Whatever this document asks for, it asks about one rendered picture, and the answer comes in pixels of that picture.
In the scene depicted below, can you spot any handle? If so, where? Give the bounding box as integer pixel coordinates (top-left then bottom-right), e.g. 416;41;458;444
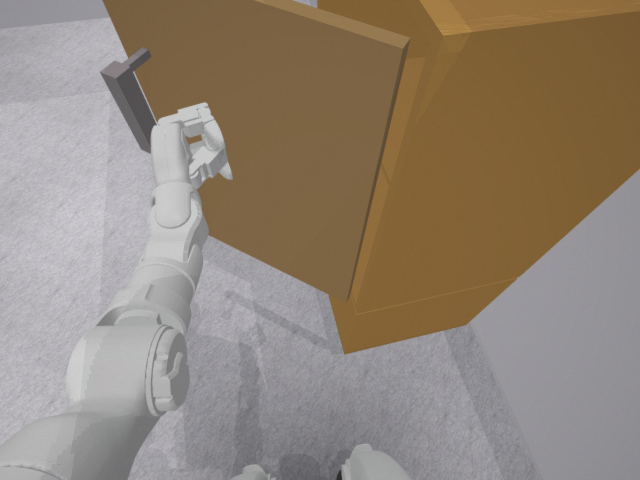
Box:
100;47;157;154

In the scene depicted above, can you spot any robot right thigh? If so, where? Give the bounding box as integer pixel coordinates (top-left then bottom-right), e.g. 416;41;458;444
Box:
341;451;412;480

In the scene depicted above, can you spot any robot left hand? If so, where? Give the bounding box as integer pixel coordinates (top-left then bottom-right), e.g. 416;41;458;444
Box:
151;102;233;190

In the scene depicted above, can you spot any cupboard door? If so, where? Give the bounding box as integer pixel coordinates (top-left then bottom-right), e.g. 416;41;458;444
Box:
102;0;410;303

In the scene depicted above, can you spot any left robot upper arm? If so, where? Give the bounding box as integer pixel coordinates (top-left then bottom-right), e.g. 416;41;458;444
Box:
0;324;190;480

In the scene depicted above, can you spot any robot left forearm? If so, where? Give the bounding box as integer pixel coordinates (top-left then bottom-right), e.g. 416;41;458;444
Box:
66;182;209;404

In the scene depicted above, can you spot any right robot shin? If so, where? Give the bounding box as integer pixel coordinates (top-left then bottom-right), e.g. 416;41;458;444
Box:
349;444;373;460

